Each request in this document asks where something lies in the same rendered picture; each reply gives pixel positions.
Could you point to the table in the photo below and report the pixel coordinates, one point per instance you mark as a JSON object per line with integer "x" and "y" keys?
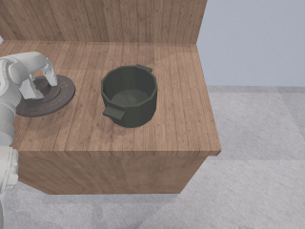
{"x": 78, "y": 150}

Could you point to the robot left forearm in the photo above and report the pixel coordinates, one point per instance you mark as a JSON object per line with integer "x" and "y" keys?
{"x": 12, "y": 74}

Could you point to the knob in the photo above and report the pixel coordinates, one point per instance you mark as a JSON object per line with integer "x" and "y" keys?
{"x": 42, "y": 85}

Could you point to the left robot upper arm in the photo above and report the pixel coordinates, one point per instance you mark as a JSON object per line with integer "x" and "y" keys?
{"x": 8, "y": 173}

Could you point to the left robot hand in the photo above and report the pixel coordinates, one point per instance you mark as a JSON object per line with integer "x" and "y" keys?
{"x": 35, "y": 61}

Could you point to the pot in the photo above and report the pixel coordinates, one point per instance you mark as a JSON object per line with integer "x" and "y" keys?
{"x": 130, "y": 95}

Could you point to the lid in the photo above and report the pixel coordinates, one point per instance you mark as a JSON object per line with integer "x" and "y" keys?
{"x": 54, "y": 100}

